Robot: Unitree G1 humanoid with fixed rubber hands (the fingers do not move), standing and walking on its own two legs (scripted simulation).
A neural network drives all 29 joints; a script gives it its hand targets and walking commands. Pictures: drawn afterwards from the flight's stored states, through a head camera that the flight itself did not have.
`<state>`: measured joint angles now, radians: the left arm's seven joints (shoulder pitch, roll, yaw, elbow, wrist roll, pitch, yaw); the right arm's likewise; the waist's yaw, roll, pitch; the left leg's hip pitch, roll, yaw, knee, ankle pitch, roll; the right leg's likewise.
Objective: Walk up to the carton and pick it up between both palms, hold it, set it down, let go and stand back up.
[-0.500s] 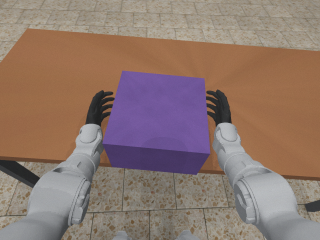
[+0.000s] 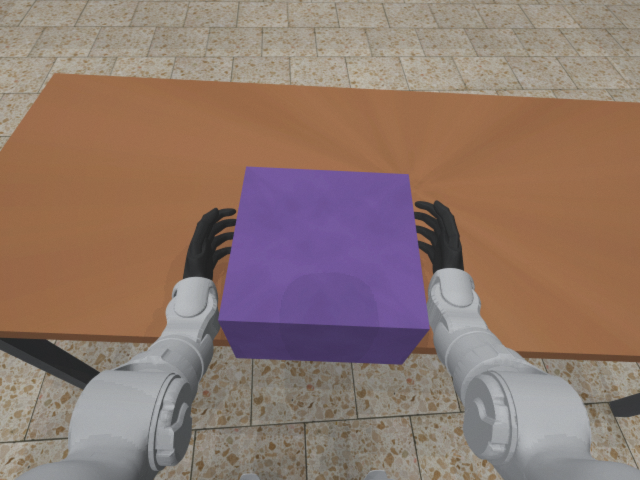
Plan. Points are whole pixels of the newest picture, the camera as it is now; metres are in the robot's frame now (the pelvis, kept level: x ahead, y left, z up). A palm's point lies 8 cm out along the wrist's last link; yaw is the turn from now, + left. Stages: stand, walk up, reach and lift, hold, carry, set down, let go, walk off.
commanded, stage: reach and lift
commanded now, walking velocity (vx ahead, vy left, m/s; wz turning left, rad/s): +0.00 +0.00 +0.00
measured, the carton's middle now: (323, 264) +0.42 -0.01 -0.02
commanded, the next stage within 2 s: none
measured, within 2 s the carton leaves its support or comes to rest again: leaves its support in 1.32 s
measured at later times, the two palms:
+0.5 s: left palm (203, 275) +0.39 +0.15 +0.00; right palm (449, 271) +0.39 -0.18 +0.01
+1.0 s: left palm (203, 276) +0.39 +0.15 +0.00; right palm (449, 271) +0.39 -0.18 +0.01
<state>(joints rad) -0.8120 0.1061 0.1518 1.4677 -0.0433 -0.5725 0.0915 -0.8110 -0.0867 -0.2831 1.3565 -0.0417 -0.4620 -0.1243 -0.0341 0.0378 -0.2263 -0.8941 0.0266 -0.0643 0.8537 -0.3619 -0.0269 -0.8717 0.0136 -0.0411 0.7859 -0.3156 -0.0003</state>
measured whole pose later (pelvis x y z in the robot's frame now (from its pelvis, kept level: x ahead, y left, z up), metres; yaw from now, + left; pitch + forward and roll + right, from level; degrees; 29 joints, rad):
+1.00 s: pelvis +0.02 +0.00 +0.02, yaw +1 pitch +22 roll -2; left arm -0.73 0.09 0.12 1.51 -0.04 -0.70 0.10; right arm -0.66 -0.04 -0.33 1.26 -0.15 -0.55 -0.13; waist -0.05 0.05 -0.21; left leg -0.78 0.02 -0.07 0.69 -0.30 -0.03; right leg -0.75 0.00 -0.06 0.63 -0.27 0.00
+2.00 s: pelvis +0.02 +0.00 +0.05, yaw +2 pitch +8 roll -1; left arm -0.57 0.05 0.08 1.02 -0.06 -0.24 0.12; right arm -0.55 -0.09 -0.11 0.86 0.08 -0.11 -0.15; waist -0.06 0.03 -0.16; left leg -0.38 0.00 -0.07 0.44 -0.21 -0.02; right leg -0.35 -0.01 -0.02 0.39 -0.18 0.01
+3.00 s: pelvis +0.01 +0.01 +0.06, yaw +1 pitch -3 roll -1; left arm -0.47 -0.02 0.18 0.25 0.13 0.48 0.05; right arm -0.52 -0.10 -0.09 0.48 0.15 0.30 -0.17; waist -0.05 -0.03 -0.05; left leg -0.11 0.00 -0.07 0.34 -0.18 -0.01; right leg -0.09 0.00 0.00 0.27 -0.14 0.01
